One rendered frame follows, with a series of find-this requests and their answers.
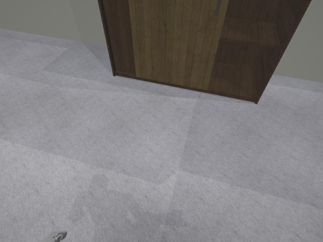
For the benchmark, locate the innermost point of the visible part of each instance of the left robot hand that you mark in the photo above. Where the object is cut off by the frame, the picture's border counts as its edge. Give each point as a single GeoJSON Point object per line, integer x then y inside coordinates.
{"type": "Point", "coordinates": [55, 236]}

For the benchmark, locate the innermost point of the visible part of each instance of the wardrobe door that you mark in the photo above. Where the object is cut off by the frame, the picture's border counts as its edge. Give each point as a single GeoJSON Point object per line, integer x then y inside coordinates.
{"type": "Point", "coordinates": [119, 25]}
{"type": "Point", "coordinates": [175, 41]}

